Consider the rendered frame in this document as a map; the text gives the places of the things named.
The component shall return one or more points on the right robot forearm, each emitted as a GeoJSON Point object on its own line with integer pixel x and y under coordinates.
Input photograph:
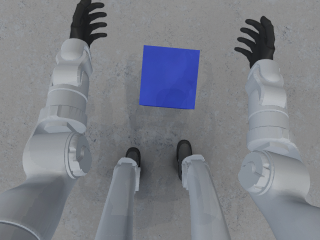
{"type": "Point", "coordinates": [268, 111]}

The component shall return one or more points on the robot left upper arm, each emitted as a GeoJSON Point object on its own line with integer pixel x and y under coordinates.
{"type": "Point", "coordinates": [53, 162]}

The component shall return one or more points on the left robot forearm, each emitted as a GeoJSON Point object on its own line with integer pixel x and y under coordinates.
{"type": "Point", "coordinates": [68, 92]}

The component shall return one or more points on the robot right hand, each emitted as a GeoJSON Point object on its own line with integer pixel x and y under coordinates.
{"type": "Point", "coordinates": [263, 47]}

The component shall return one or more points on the left robot thigh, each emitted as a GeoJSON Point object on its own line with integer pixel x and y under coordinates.
{"type": "Point", "coordinates": [116, 221]}

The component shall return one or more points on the robot right upper arm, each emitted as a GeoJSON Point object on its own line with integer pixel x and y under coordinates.
{"type": "Point", "coordinates": [278, 185]}

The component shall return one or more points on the left robot foot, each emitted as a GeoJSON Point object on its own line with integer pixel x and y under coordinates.
{"type": "Point", "coordinates": [134, 154]}

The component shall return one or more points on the carton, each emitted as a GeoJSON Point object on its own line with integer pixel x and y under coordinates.
{"type": "Point", "coordinates": [169, 77]}

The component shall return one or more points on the robot left hand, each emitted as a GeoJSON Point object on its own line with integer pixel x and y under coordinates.
{"type": "Point", "coordinates": [81, 27]}

